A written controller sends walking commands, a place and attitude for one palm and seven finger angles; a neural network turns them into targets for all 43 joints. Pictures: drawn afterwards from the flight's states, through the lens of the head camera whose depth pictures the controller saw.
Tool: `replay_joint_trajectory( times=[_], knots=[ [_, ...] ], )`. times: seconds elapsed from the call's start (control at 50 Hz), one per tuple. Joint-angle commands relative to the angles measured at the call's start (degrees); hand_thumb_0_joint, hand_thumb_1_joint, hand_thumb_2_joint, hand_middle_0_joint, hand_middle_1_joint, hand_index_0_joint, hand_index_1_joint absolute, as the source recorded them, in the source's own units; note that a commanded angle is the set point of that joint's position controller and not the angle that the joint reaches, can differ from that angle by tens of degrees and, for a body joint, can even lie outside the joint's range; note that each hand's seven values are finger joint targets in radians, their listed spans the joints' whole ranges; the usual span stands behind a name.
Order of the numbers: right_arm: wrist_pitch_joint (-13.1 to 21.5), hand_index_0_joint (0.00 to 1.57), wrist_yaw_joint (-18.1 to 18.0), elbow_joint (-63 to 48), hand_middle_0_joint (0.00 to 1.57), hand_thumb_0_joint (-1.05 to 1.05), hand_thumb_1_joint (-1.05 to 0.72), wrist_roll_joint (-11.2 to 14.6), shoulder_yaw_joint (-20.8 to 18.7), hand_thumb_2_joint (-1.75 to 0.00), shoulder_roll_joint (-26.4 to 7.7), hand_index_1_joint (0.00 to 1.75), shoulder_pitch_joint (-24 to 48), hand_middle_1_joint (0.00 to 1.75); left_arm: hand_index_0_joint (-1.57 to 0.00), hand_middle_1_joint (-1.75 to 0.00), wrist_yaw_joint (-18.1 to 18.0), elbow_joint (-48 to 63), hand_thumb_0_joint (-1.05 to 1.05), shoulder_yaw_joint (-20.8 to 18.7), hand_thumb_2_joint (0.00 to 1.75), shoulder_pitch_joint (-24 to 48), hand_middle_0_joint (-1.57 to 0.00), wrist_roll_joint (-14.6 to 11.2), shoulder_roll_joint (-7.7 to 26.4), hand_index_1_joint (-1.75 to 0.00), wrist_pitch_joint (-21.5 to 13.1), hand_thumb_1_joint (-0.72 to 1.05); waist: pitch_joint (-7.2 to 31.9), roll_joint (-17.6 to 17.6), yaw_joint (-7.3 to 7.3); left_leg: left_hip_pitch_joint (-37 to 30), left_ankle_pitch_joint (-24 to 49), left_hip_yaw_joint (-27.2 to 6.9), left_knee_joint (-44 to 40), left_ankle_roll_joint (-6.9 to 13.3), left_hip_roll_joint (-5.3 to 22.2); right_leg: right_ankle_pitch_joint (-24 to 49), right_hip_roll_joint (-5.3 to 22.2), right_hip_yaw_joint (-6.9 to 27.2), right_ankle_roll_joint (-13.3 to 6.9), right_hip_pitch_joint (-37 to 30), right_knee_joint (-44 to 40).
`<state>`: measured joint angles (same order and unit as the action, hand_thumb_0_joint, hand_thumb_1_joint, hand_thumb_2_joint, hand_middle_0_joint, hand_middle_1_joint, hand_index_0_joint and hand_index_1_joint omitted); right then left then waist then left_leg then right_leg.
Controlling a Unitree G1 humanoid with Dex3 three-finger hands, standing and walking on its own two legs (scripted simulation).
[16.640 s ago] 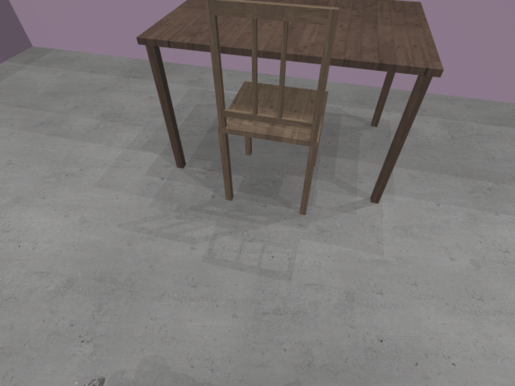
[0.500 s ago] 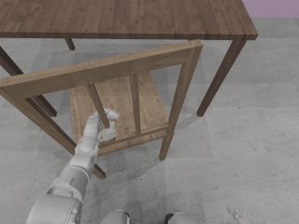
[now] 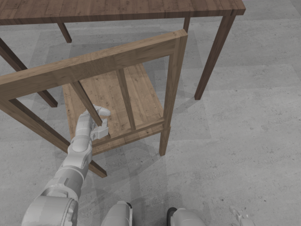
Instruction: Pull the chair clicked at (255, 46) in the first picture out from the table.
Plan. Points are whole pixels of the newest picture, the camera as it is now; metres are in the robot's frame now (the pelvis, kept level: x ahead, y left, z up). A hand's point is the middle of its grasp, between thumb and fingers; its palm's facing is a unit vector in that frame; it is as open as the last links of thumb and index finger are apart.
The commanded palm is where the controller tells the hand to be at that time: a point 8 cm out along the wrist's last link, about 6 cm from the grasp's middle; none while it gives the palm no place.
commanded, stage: step backward, pulling the chair out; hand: left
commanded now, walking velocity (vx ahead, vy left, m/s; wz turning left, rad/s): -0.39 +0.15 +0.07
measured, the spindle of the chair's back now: (95, 116) +0.41 +0.17 -0.03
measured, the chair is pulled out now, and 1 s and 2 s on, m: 0.32 0.55 0.57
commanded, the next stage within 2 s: stop walking, hand still on the chair in 0.60 s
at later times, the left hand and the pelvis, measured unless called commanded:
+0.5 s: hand (101, 167) +0.26 +0.14 -0.05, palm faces +0.04 -0.97 -0.24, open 5.1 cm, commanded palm +0.25 +0.19 -0.04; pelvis -0.11 -0.01 +0.00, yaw +0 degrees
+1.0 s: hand (103, 215) +0.15 +0.12 -0.04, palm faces -0.05 -0.98 -0.18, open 5.0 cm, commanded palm +0.13 +0.17 -0.03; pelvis -0.20 +0.01 +0.00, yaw +3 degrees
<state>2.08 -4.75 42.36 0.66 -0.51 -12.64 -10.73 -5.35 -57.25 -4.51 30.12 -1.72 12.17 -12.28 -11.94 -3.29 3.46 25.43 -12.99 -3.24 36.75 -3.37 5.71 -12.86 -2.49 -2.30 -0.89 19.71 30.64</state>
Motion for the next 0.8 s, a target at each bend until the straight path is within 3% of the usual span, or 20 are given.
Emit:
replay_joint_trajectory(
  times=[0.0, 0.04, 0.1, 0.14, 0.2, 0.22, 0.24, 0.28, 0.32, 0.4, 0.44, 0.46, 0.48, 0.5, 0.52, 0.54, 0.56, 0.68, 0.72, 0.78],
  knots=[
    [2.2, 0.2, -2.4, -5.4, 0.2, 0.0, -0.9, 0.5, -2.9, -0.9, -8.4, 0.3, 0.8, 0.3, -0.5, -1.45, -0.7, 10.8, 0.0, -2.0, 0.9, 15.2, -0.5, 1.4, 12.5, -1.45, -3.4, 0.9, 32.6, 7.3, -2.38, -0.5, -17.2, -2.9, 18.0, 0.4, -4.1, 42.8, 24.8, 15.0, -8.2, -16.9, -4.9],
    [2.4, 0.2, -2.9, -3.7, 0.2, 0.0, -0.9, -0.2, -2.1, -0.9, -9.1, 0.3, 0.5, 0.3, -0.5, -1.45, -1.1, 10.2, 0.0, -2.8, 0.9, 14.0, -0.5, 1.6, 12.4, -1.45, -1.9, 0.9, 32.0, 6.4, -1.9, -1.4, -15.8, -3.5, 13.2, 0.3, -3.8, 46.0, 23.7, 11.6, -7.8, -17.9, -3.3],
    [1.5, 0.2, -3.4, -3.7, 0.2, 0.0, -0.9, 0.4, -1.9, -0.9, -9.1, 0.3, -1.1, 0.3, -0.5, -1.45, -1.0, 9.9, 0.0, -1.0, 0.9, 13.1, -0.5, 0.6, 9.4, -1.45, -0.4, 0.9, 33.6, 11.6, -1.87, -4.2, -11.8, -0.9, 2.3, 0.1, -3.9, 47.4, 21.5, 10.0, -5.5, -21.6, -2.5],
    [0.7, 0.2, -4.1, -3.6, 0.2, 0.0, -0.9, 0.7, -2.3, -0.9, -10.3, 0.3, -2.3, 0.3, -0.5, -1.45, -1.0, 10.2, 0.0, 0.4, 0.9, 13.9, -0.5, -0.1, 8.7, -1.45, 0.6, 0.9, 32.8, 11.2, -1.2, -9.6, -2.5, 0.7, -7.0, 0.5, -2.2, 44.3, 19.5, 8.8, -4.2, -19.8, -1.7],
    [-0.5, 0.2, -3.7, -5.9, 0.2, 0.0, -0.9, 0.7, -3.2, -0.9, -11.3, 0.3, -3.0, 0.3, -0.5, -1.45, -0.2, 13.6, 0.0, 4.4, 0.9, 17.4, -0.5, -0.4, 3.7, -1.45, 0.0, 0.9, 33.4, 1.6, -1.06, -20.4, 32.7, -3.2, -11.7, 4.8, 7.3, 25.0, 8.4, 2.4, 1.9, -10.2, 2.7],
    [-0.6, 0.2, -3.2, -6.8, 0.2, 0.0, -0.9, -0.4, -2.6, -0.9, -9.8, 0.3, -1.4, 0.3, -0.5, -1.45, 0.4, 16.3, 0.0, 6.0, 0.9, 20.4, -0.5, 0.0, 1.8, -1.45, -0.8, 0.9, 33.1, -8.6, -0.65, -20.7, 39.2, -6.2, -11.8, 6.5, 9.6, 13.1, 7.3, 1.7, 2.0, -6.6, 8.6],
    [-0.5, 0.2, -2.6, -6.5, 0.2, 0.0, -0.9, -1.3, -2.5, -0.9, -9.0, 0.3, -0.4, 0.3, -0.5, -1.45, 0.7, 17.6, 0.0, 5.2, 0.9, 21.5, -0.5, 0.5, 2.6, -1.45, -1.2, 0.9, 31.3, -13.7, -0.9, -20.0, 42.0, -9.3, -14.1, 8.6, 12.7, -6.7, 5.9, 2.0, 1.6, -2.2, 14.8],
    [0.1, 0.2, -1.3, -5.6, 0.2, 0.0, -0.9, -1.6, -3.1, -0.9, -8.5, 0.3, -2.5, 0.3, -0.5, -1.45, 0.2, 16.1, 0.0, 4.0, 0.9, 19.7, -0.5, 0.9, 2.0, -1.45, -2.0, 0.9, 29.8, -11.7, -1.4, -27.7, 54.8, -9.9, -9.7, 12.0, 14.7, -14.4, 4.3, 3.4, 0.6, 5.5, 18.8],
    [0.6, 0.2, -0.3, -4.8, 0.2, 0.0, -0.9, -1.0, -3.8, -0.9, -9.3, 0.3, -4.3, 0.3, -0.5, -1.45, 0.2, 14.3, 0.0, 4.3, 0.9, 20.7, -0.5, 1.4, 2.4, -1.45, -2.7, 0.9, 29.8, -8.4, -0.45, -35.9, 61.0, -7.0, -6.8, 10.8, 13.2, -11.0, 3.7, 2.5, 1.0, 7.6, 13.2],
    [1.5, 0.2, 0.3, -3.6, 0.2, 0.0, -0.9, -1.2, -3.6, -0.9, -9.0, 0.3, -4.6, 0.3, -0.5, -1.45, -0.1, 10.9, 0.0, 2.2, 0.9, 20.5, -0.5, 2.1, 5.7, -1.45, -4.3, 0.9, 29.1, -13.3, -0.43, -33.8, 53.0, -6.5, -5.5, 9.6, 11.7, -7.0, 3.7, 3.0, 0.8, 2.4, 2.3],
    [1.5, 0.2, 0.0, -3.1, 0.2, 0.0, -0.9, -1.1, -3.2, -0.9, -9.3, 0.3, -4.2, 0.3, -0.5, -1.45, 0.0, 9.0, 0.0, -0.2, 0.9, 17.8, -0.5, 2.2, 8.8, -1.45, -4.9, 0.9, 29.1, -10.9, -1.59, -28.1, 46.7, -6.6, -2.1, 8.1, 10.7, 2.0, 4.5, 3.1, 0.6, -5.1, -8.1],
    [1.4, 0.2, 0.0, -3.2, 0.2, 0.0, -0.9, -0.3, -3.0, -0.9, -8.8, 0.3, -3.9, 0.3, -0.5, -1.45, 0.3, 8.6, 0.0, 0.1, 0.9, 16.5, -0.5, 2.2, 8.2, -1.45, -5.1, 0.9, 30.3, -6.5, -1.91, -24.1, 38.4, -3.1, 1.2, 6.0, 7.6, 17.2, 6.2, 3.2, 0.7, -11.1, -11.9],
    [1.6, 0.2, -0.5, -3.8, 0.2, 0.0, -0.9, 0.4, -2.8, -0.9, -7.7, 0.3, -3.3, 0.3, -0.5, -1.45, 0.4, 8.8, 0.0, -0.4, 0.9, 17.2, -0.5, 2.5, 10.2, -1.45, -5.4, 0.9, 31.6, 3.5, -1.28, -14.4, 17.6, 2.7, 6.5, 2.5, 2.8, 39.5, 13.5, 8.4, -1.1, -18.7, -9.7],
    [1.7, 0.2, -1.4, -4.2, 0.2, 0.0, -0.9, 1.3, -4.0, -0.9, -8.6, 0.3, -2.4, 0.3, -0.5, -1.45, -0.3, 7.3, 0.0, -4.0, 0.9, 18.4, -0.5, 1.0, 14.6, -1.45, -4.0, 0.9, 33.4, 20.5, -1.62, -4.8, -13.8, 3.2, 14.7, 0.0, -4.0, 55.5, 20.9, 15.7, -4.5, -23.1, -6.2],
    [2.0, 0.2, -1.6, -4.9, 0.2, 0.0, -0.9, 1.4, -3.9, -0.9, -9.2, 0.3, -0.1, 0.3, -0.5, -1.45, -0.3, 6.2, 0.0, -4.1, 0.9, 17.6, -0.5, 0.9, 13.7, -1.45, -2.6, 0.9, 33.3, 18.4, -2.82, -0.8, -19.4, -1.5, 21.5, 0.2, -4.9, 57.5, 24.3, 15.0, -4.9, -22.2, -4.0],
    [2.4, 0.2, -1.8, -4.2, 0.2, 0.0, -0.9, 0.7, -2.8, -0.9, -8.9, 0.3, 0.3, 0.3, -0.5, -1.45, -0.4, 6.9, 0.0, -3.3, 0.9, 16.9, -0.5, 0.9, 13.4, -1.45, -1.7, 0.9, 33.1, 10.2, -2.54, 0.6, -18.8, -3.3, 22.6, 0.1, -4.6, 54.6, 25.6, 14.5, -7.5, -22.4, -2.8],
    [2.4, 0.2, -1.6, -3.8, 0.2, 0.0, -0.9, 0.7, -1.9, -0.9, -7.7, 0.3, 0.6, 0.3, -0.5, -1.45, -0.8, 7.0, 0.0, -3.8, 0.9, 17.1, -0.5, 1.1, 12.7, -1.45, -1.3, 0.9, 32.6, 7.6, -2.31, 1.5, -18.0, -3.0, 23.9, -0.4, -4.5, 51.6, 25.1, 13.4, -8.4, -22.6, -2.3],
    [1.6, 0.2, -2.1, -4.8, 0.2, 0.0, -0.9, 1.5, -1.6, -0.9, -8.7, 0.3, -1.7, 0.3, -0.5, -1.45, -1.6, 5.8, 0.0, -2.0, 0.9, 15.7, -0.5, -0.3, 9.0, -1.45, 0.8, 0.9, 31.0, 14.0, -2.59, -3.1, -17.4, 0.7, 15.3, -0.6, -5.2, 46.7, 24.3, 10.9, -7.9, -22.4, -4.2],
    [1.5, 0.2, -2.3, -7.5, 0.2, 0.0, -0.9, 1.0, -1.7, -0.9, -8.3, 0.3, -1.2, 0.3, -0.5, -1.45, -1.6, 18.3, 0.0, -1.6, 0.9, 16.3, -0.5, -0.6, 8.4, -1.45, 0.6, 0.9, 33.1, 14.1, -2.73, -6.8, -15.6, 3.1, 6.1, 0.3, -5.4, 42.1, 24.0, 10.8, -8.1, -24.2, -4.3],
    [0.1, 0.2, -3.0, -8.3, 0.2, 0.0, -0.9, 0.5, -1.8, -0.9, -7.8, 0.3, -2.5, 0.3, -0.5, -1.45, -1.3, 22.3, 0.0, 1.2, 0.9, 12.6, -0.5, -1.0, 4.6, -1.45, 2.5, 0.9, 33.2, 11.1, -1.81, -15.3, -1.0, 6.6, -14.8, 1.2, -4.8, 27.3, 18.7, 7.9, -4.2, -22.4, -2.8]
  ],
)
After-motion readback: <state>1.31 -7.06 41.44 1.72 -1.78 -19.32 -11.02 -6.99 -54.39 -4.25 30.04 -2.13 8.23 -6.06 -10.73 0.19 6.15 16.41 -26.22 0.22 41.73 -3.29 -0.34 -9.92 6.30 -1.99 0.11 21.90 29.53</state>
